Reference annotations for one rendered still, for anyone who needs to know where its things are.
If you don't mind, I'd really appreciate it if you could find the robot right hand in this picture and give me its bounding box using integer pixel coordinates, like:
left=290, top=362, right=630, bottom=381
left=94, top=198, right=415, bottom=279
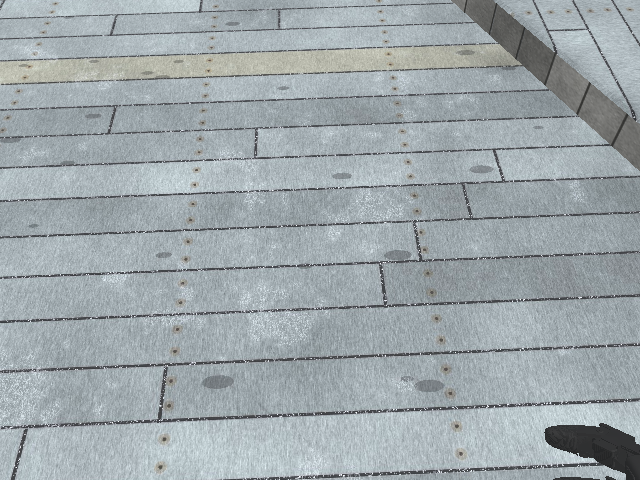
left=544, top=423, right=640, bottom=480

